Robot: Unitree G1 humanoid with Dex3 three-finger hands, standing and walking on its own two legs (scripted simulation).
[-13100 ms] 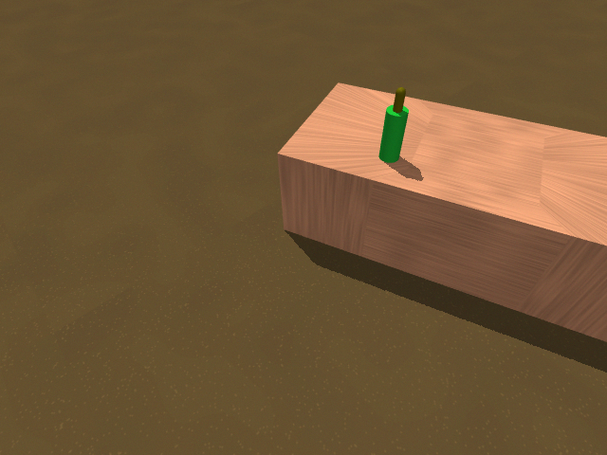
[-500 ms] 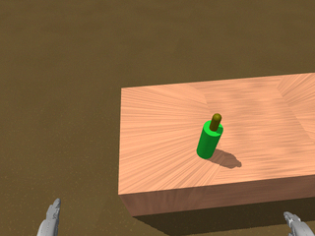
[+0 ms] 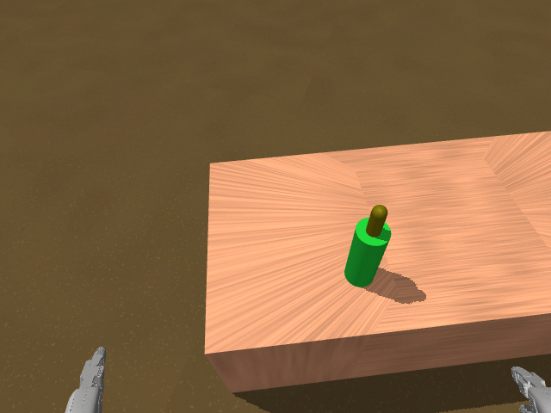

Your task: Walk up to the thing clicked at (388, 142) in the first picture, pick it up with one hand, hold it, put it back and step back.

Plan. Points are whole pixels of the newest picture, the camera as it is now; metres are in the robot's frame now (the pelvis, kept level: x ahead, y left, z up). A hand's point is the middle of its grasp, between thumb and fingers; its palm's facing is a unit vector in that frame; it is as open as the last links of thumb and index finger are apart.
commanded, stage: go down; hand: right
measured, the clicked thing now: (368, 245) +0.50 -0.17 -0.17
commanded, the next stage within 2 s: approach in 1.82 s
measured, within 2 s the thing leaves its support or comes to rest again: neither
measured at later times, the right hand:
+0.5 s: hand out of the picture +0.16 -0.29 -0.06, palm faces +0.11 +0.94 -0.31, open 17.3 cm
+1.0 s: hand (531, 282) +0.31 -0.33 +0.02, palm faces +0.18 +0.97 -0.14, open 17.4 cm
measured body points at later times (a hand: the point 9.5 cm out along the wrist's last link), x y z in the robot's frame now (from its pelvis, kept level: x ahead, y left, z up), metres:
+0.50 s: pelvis -0.02 +0.00 -0.01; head +0.01 -0.01 +0.44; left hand +0.14 +0.26 -0.04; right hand +0.16 -0.34 -0.04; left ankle -0.02 +0.14 -0.69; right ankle -0.01 -0.13 -0.69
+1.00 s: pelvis -0.03 +0.00 +0.00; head +0.03 -0.02 +0.45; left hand +0.11 +0.27 -0.04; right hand +0.30 -0.38 +0.03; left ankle -0.02 +0.14 -0.69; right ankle -0.01 -0.13 -0.69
